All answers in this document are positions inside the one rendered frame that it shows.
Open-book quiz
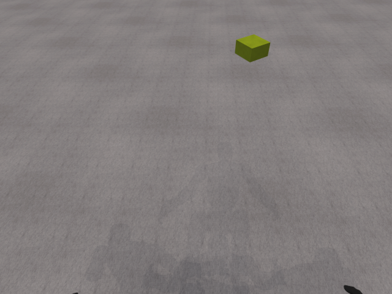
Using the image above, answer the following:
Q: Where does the carton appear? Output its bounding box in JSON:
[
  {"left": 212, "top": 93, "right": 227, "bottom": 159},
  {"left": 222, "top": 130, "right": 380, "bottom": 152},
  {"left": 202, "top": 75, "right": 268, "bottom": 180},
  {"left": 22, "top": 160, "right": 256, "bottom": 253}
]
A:
[{"left": 235, "top": 34, "right": 270, "bottom": 62}]

